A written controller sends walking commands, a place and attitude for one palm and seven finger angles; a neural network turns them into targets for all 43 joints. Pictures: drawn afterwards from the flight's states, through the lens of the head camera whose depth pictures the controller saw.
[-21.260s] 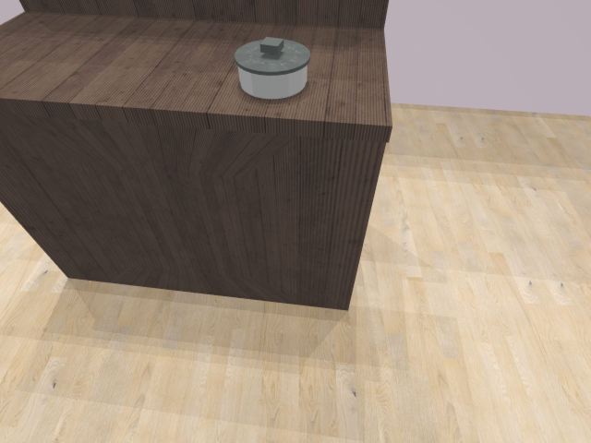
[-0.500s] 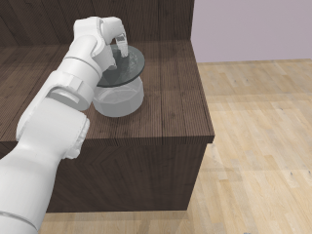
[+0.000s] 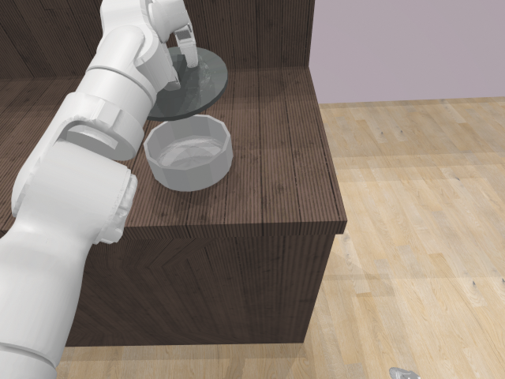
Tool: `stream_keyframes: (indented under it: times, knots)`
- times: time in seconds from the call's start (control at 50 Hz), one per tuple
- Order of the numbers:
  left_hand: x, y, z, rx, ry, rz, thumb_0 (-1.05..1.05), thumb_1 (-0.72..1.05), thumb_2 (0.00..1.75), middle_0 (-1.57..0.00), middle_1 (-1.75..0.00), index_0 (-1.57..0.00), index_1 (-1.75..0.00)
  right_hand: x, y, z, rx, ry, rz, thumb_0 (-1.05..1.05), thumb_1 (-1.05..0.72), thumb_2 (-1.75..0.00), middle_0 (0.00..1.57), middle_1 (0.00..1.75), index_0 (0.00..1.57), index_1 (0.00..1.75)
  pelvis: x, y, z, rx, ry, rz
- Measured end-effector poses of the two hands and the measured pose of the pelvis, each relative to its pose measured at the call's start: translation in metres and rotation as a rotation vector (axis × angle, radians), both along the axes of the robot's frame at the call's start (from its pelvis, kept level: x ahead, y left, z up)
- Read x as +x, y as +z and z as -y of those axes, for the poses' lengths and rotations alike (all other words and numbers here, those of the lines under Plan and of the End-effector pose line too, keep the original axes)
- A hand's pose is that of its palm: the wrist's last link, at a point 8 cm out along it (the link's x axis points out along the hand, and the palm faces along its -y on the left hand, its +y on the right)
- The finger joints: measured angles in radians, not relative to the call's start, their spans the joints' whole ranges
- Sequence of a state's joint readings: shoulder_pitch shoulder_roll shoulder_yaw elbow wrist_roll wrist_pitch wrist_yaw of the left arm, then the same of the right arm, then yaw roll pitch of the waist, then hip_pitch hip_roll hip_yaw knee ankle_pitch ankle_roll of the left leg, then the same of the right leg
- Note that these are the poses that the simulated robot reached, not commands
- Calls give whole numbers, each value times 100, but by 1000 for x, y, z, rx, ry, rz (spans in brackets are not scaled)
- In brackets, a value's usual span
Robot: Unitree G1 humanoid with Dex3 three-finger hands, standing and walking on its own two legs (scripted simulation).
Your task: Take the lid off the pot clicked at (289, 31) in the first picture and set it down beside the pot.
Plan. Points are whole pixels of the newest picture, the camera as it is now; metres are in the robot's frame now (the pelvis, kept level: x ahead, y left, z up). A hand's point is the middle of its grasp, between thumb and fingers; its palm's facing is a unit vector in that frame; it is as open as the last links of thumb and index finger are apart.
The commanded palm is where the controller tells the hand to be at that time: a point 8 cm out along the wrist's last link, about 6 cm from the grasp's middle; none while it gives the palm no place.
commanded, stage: lift the lid straight up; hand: left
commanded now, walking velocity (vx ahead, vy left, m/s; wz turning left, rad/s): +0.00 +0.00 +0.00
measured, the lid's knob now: (169, 67) +0.50 +0.11 +0.26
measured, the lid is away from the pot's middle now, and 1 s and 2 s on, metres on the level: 0.01 0.04 0.17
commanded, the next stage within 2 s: move the lid sideways beside the pot in 0.58 s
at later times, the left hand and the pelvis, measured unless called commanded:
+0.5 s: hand (151, 35) +0.48 +0.12 +0.31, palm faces -0.20 -0.12 -0.97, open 7.8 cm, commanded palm +0.47 +0.12 +0.37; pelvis +0.00 +0.01 +0.00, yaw +0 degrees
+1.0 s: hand (133, 39) +0.48 +0.15 +0.31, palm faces -0.19 -0.10 -0.98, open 7.8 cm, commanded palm +0.47 +0.16 +0.37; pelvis +0.00 +0.00 +0.00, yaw +0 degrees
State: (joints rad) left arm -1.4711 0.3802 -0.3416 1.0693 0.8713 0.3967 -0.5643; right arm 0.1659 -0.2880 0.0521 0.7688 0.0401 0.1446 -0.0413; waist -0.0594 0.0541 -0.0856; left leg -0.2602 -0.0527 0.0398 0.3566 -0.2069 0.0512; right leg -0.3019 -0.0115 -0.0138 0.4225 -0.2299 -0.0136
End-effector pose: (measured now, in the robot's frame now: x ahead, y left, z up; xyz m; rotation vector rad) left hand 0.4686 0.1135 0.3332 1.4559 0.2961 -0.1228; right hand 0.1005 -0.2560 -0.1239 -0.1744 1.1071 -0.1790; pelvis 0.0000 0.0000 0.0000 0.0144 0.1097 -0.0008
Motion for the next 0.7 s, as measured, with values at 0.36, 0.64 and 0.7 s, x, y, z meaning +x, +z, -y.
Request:
stream_keyframes:
  times: [0.36,0.64,0.7]
  knots:
    - [0,29,-10,5,27,55,3,22,76,-60,-102,-64,-98,-3,-1,-9,4,6,-13,1,-90,-90,20,30,20,30,2,1,-8,-4,7,-11]
    - [0,35,-4,7,20,63,3,22,76,-60,-102,-64,-98,-5,-4,-16,23,13,-26,1,-90,-90,20,30,20,30,2,1,-10,-4,7,-19]
    - [0,34,-2,3,16,60,3,22,76,-60,-102,-64,-98,-3,-3,-15,21,15,-17,1,-90,-90,20,30,20,30,2,1,-9,-4,7,-17]
